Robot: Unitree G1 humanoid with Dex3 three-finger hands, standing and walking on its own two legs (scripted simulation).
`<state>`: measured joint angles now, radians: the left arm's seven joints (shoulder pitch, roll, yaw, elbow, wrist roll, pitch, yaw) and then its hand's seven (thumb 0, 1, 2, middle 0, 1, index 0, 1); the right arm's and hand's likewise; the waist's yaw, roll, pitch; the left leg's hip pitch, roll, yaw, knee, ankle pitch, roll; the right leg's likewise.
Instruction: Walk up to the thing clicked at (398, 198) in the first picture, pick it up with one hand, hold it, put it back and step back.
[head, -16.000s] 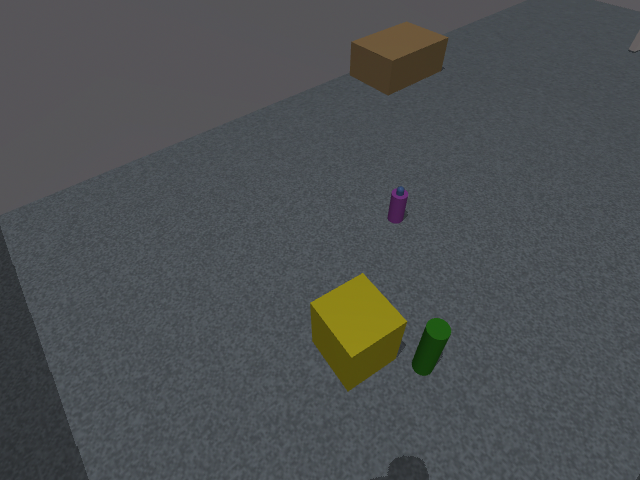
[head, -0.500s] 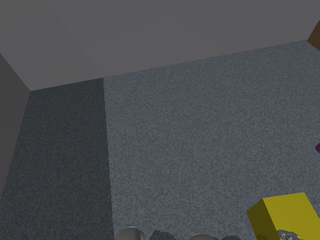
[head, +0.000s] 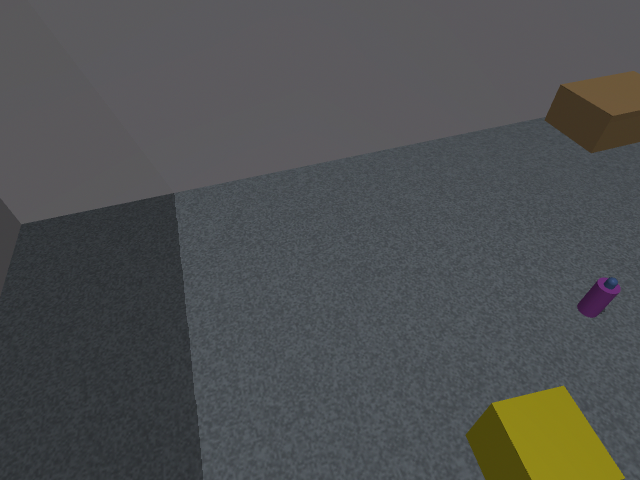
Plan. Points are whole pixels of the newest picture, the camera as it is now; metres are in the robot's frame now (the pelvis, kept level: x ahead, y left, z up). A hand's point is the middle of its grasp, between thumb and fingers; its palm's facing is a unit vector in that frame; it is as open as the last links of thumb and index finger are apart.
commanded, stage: walk up
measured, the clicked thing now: (600, 295) +0.81 -0.98 -0.67
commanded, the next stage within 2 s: stand in 0.84 s
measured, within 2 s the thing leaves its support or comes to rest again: neither
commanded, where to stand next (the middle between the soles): +0.09 +0.00 m, yaw +1 degrees
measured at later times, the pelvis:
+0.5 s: pelvis +0.03 +0.01 +0.02, yaw -1 degrees
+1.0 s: pelvis +0.03 +0.01 +0.02, yaw -1 degrees
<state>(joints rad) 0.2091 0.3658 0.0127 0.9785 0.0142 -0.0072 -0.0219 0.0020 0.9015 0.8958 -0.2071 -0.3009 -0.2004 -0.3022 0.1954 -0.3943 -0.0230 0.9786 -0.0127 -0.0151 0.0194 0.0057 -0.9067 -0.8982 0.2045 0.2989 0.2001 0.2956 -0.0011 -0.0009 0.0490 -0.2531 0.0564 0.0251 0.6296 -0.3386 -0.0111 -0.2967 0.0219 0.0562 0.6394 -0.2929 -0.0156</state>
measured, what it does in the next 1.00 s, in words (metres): stands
